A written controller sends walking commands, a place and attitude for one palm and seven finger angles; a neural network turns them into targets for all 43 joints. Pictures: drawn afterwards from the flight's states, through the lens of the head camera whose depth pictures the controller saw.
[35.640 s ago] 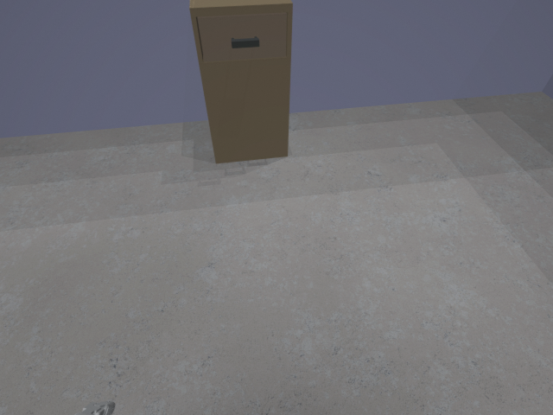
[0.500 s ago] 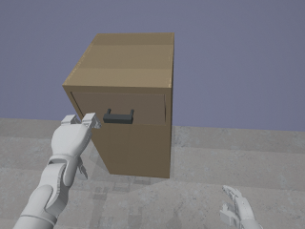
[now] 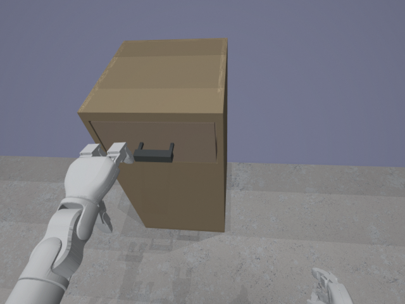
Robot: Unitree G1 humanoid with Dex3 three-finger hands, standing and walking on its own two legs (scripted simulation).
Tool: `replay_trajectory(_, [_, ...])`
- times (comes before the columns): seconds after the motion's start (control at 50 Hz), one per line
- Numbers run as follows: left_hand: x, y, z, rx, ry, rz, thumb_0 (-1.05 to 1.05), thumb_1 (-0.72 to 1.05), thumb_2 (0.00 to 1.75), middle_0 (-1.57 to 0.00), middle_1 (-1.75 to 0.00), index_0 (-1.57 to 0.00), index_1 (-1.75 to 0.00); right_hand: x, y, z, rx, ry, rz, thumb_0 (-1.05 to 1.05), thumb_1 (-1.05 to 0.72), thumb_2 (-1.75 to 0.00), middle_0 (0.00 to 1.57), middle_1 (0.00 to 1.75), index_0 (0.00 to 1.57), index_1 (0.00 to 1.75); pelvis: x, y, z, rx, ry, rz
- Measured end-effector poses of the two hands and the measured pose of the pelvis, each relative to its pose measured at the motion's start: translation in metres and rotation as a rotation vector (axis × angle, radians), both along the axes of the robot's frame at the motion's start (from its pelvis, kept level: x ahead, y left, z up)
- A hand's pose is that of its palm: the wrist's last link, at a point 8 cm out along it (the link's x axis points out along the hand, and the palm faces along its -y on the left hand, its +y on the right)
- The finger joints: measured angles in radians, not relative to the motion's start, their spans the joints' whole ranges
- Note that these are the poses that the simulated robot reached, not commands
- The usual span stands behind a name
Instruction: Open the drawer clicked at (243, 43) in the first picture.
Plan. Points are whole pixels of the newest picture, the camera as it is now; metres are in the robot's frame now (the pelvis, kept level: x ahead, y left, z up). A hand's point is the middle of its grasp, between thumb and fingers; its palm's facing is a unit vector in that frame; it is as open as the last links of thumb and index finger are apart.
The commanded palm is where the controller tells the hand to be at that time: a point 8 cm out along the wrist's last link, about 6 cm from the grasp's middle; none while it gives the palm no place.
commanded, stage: move the hooked fingers above the handle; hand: left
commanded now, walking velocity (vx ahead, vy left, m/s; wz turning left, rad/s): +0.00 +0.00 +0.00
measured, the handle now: (155, 150) +0.54 +0.23 -0.09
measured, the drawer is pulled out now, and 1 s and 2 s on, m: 0.00 0.00 0.00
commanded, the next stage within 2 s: none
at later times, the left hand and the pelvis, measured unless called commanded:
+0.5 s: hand (120, 176) +0.35 +0.23 +0.05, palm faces -0.01 -0.06 -1.00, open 13.8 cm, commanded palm +0.34 +0.24 +0.10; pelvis -0.01 +0.00 -0.01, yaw +0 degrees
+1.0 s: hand (133, 162) +0.42 +0.23 +0.01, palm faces -0.06 -0.03 -1.00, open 13.8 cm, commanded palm +0.40 +0.24 +0.06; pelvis -0.01 +0.01 -0.02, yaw -1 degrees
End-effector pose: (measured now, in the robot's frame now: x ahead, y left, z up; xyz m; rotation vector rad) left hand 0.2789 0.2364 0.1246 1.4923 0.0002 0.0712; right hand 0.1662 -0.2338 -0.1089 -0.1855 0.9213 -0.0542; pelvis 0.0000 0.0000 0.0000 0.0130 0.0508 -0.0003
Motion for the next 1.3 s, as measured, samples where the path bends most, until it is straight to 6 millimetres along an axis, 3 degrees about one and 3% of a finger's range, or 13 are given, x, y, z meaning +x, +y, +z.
replay_trajectory(0.2, [0.004,-0.003,-0.003,-0.004,0.032,0.023,0.0,-0.49,0.3,-0.32,-1.2,-0.32,-1.2,0.01,0.005,0.005,0.017,-0.048,0.009,0.01,-0.91,-0.89,0.2,0.3,0.2,0.3,-0.003,-0.003,0.0,0.002,-0.006,0.003])
replay_trajectory(0.36, [0.026,-0.003,-0.015,0.016,0.064,-0.004,0.0,-0.49,0.3,-0.33,-1.2,-0.32,-1.2,0.005,0.003,0.003,-0.003,-0.042,0.003,0.01,-0.91,-0.89,0.2,0.3,0.2,0.3,-0.006,-0.006,-0.003,0.001,0.018,0.011])
replay_trajectory(0.82, [0.096,-0.001,-0.047,0.043,0.088,-0.023,0.0,-0.49,0.3,-0.32,-1.2,-0.32,-1.2,-0.093,-0.028,-0.028,-0.067,0.221,-0.168,0.01,-0.91,-0.89,0.2,0.3,0.2,0.3,-0.006,0.002,-0.015,-0.004,0.129,-0.004])
replay_trajectory(1.3, [0.152,0.002,-0.077,0.064,0.123,-0.017,0.0,-0.49,0.3,-0.32,-1.2,-0.32,-1.2,-0.148,-0.026,-0.037,-0.108,0.363,-0.233,0.01,-0.91,-0.89,0.2,0.3,0.2,0.3,-0.009,0.012,-0.029,-0.021,0.242,-0.005])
